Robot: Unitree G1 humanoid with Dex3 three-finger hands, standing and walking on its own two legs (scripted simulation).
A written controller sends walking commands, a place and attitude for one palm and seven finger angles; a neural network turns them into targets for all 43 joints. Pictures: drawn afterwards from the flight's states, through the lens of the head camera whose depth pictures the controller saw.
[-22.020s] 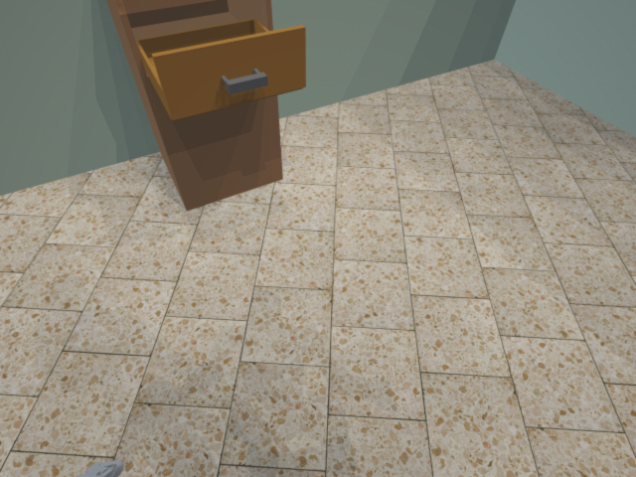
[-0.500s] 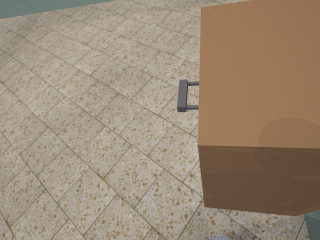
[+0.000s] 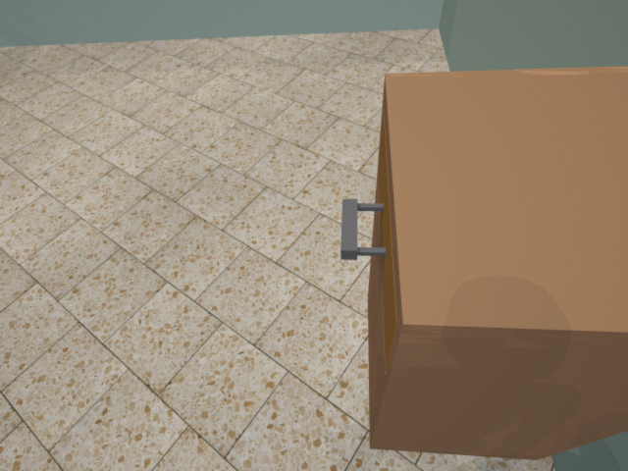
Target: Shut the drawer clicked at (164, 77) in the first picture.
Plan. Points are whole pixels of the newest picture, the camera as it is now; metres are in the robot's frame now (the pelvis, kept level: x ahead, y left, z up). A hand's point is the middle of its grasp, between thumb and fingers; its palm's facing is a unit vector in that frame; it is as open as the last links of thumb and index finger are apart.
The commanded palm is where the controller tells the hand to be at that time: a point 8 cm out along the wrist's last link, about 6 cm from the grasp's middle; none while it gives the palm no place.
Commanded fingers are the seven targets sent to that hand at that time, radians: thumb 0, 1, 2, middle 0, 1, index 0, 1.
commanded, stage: relax the arm and regain balance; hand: left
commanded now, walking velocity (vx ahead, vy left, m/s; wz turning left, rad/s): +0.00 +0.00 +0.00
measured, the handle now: (363, 228) +0.50 -0.05 -0.05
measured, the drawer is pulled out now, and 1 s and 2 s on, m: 0.00 0.00 0.00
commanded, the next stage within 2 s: stand and wait in 1.32 s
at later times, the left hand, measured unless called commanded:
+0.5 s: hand out of the picture -0.04 +0.19 -0.17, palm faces +0.11 -0.98 -0.18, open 16.5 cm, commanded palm none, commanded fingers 0.00 -0.50 0.30 -0.15 -0.30 -0.15 -0.30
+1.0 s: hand out of the picture +0.02 +0.26 -0.20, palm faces -0.09 -0.98 -0.17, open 16.4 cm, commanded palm none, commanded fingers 0.00 -0.50 0.30 -0.15 -0.30 -0.15 -0.30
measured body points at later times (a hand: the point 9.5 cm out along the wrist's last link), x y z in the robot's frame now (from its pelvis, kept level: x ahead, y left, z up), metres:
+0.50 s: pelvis +0.01 +0.04 +0.00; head +0.05 +0.03 +0.45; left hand -0.05 +0.24 -0.15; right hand -0.05 -0.16 -0.16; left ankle -0.16 +0.08 -0.71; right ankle -0.08 -0.15 -0.71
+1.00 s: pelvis +0.04 +0.09 -0.02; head +0.10 +0.10 +0.42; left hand +0.02 +0.31 -0.19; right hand +0.03 -0.15 -0.17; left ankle +0.05 +0.22 -0.73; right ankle -0.03 -0.09 -0.72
